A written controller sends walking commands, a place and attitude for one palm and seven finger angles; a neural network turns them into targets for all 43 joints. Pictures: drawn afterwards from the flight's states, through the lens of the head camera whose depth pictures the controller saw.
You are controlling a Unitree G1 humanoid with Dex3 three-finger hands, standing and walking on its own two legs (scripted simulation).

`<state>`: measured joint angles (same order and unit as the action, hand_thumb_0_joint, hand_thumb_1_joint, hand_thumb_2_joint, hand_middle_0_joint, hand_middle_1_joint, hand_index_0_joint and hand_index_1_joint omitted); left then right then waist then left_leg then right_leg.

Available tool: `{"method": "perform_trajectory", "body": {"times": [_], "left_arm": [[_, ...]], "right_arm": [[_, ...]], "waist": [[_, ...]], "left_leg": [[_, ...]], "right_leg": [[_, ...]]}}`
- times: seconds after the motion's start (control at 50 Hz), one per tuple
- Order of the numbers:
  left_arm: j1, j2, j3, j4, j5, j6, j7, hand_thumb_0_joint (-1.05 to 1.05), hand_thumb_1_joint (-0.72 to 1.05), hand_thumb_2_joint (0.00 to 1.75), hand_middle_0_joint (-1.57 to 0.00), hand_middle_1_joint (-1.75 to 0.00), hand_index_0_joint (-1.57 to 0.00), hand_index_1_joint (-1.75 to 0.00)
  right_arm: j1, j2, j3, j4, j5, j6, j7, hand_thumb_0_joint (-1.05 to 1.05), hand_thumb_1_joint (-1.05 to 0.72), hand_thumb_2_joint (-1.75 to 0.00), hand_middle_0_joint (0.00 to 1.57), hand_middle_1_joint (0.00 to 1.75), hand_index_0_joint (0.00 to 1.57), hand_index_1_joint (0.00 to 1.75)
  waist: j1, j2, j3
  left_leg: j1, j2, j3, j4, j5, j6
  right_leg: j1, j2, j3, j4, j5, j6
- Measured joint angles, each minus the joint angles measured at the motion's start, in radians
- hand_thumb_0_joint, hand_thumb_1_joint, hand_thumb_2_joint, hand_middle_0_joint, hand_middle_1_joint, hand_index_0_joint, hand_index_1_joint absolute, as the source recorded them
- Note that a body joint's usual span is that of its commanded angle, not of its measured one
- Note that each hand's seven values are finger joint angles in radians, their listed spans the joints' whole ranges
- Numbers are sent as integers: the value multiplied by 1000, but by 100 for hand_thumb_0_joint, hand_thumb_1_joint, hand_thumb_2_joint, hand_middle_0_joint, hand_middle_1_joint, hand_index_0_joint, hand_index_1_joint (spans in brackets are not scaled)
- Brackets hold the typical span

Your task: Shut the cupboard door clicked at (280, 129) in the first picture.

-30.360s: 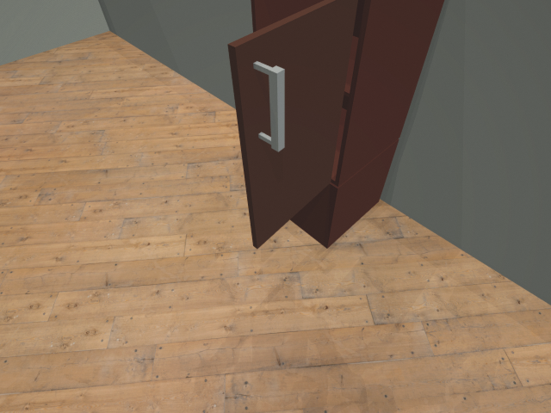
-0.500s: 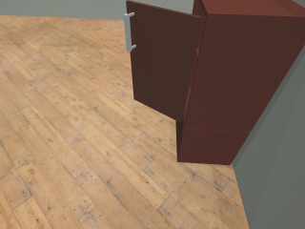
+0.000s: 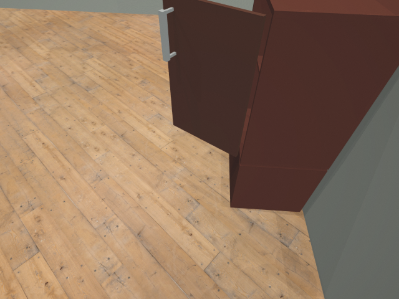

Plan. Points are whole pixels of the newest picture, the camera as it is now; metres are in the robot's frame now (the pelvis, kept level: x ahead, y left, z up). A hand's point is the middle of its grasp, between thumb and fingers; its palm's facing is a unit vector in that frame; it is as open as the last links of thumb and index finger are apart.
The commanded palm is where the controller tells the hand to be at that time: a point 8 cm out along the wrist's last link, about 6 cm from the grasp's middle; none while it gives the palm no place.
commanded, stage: look to check the result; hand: left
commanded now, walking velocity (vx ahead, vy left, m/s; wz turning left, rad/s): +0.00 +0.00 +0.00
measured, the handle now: (168, 35) +0.92 +0.16 +0.12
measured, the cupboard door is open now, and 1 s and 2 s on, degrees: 58 58 58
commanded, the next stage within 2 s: walk to a spot facing it in 0.26 s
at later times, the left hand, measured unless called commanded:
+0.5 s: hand out of the picture -0.01 +0.17 -0.18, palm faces +0.05 -0.98 -0.19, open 7.4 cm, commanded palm none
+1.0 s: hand out of the picture +0.03 +0.24 -0.17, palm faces +0.31 -0.91 -0.26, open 7.4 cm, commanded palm none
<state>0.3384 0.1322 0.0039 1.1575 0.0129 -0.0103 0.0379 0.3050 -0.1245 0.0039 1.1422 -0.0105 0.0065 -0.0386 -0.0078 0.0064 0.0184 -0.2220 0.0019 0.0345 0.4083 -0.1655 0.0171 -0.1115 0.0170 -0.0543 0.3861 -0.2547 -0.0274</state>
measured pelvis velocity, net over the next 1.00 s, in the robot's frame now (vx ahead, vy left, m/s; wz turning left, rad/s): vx -0.01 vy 0.00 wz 0.33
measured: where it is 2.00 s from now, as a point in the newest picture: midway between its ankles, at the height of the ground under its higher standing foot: outside the picture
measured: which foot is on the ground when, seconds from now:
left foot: down 0.00-1.00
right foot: down 0.00-0.72, up 0.74-1.00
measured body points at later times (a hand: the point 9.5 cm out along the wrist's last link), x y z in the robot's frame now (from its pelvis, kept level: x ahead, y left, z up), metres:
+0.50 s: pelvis +0.01 +0.00 +0.00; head +0.01 +0.00 +0.45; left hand -0.01 +0.22 -0.16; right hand +0.00 -0.22 -0.16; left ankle +0.04 +0.11 -0.74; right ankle -0.03 -0.10 -0.74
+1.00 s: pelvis -0.01 +0.00 +0.00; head +0.03 +0.03 +0.44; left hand +0.01 +0.29 -0.15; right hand +0.10 -0.23 -0.14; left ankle +0.02 +0.11 -0.74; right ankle +0.01 -0.17 -0.69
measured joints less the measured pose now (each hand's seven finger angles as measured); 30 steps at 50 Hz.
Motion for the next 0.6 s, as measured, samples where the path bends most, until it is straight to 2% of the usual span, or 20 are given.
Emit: {"method": "perform_trajectory", "body": {"times": [0.42, 0.52, 0.6], "left_arm": [[-28, 11, -1, -10, 1, -4, -4, 0, 90, 90, -20, -30, -19, -30], [-42, 16, 14, -33, 2, 5, -2, 0, 90, 90, -20, -30, -20, -30], [-56, 22, 32, -67, 7, 16, -1, 0, 90, 90, -20, -30, -20, -30]], "right_arm": [[-31, -25, 0, -5, 0, -5, 0, 0, -91, -90, 20, 30, 20, 30], [-23, -23, -5, -19, -1, 6, 4, 0, -91, -90, 20, 30, 20, 30], [-16, -26, -19, -36, -3, 27, 13, 0, -91, -90, 20, 30, 20, 30]], "waist": [[1, -4, 0], [-8, -5, 10], [-10, 3, 25]], "left_leg": [[25, -2, 1, -19, -3, -3], [-9, -11, -24, 29, -18, -3], [-71, -16, -51, 137, -57, -6]], "right_leg": [[24, -1, 2, -17, -3, -1], [1, -9, -26, 30, -30, -2], [-23, -16, -69, 94, -70, -4]]}}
